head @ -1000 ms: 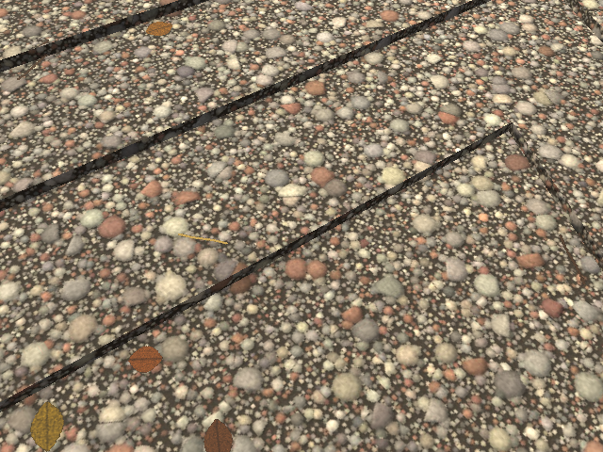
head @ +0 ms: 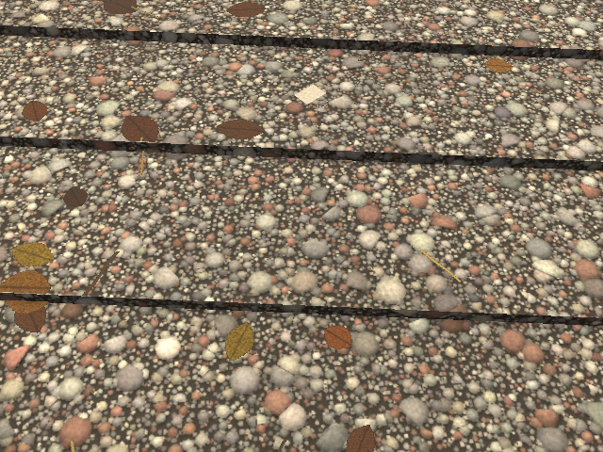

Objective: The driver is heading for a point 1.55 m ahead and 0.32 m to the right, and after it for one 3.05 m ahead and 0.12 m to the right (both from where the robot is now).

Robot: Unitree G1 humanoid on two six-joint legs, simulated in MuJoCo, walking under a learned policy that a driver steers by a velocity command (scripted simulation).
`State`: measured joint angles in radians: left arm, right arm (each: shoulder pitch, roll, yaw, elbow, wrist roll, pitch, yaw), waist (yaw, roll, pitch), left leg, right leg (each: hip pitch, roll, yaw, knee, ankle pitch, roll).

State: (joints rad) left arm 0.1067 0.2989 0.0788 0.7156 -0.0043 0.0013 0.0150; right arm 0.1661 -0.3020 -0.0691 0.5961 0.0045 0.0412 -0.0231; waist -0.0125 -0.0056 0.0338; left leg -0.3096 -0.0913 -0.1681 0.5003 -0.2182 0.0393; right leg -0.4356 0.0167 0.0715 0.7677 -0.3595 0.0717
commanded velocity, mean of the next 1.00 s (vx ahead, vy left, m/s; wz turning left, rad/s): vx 0.05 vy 0.00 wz -0.15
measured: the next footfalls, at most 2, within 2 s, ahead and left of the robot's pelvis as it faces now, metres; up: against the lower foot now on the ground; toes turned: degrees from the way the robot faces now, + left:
right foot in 0.08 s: +0.05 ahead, -0.13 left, +0.00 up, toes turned +4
left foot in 0.38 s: +0.00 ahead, +0.13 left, +0.00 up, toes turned -1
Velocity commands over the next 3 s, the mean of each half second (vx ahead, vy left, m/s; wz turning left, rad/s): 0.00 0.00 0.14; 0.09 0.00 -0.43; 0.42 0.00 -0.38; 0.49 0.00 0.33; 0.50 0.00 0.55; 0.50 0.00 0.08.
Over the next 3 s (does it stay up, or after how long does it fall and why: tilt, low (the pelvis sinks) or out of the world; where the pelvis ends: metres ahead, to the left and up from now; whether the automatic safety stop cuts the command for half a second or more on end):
stays up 0.94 -0.19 0.03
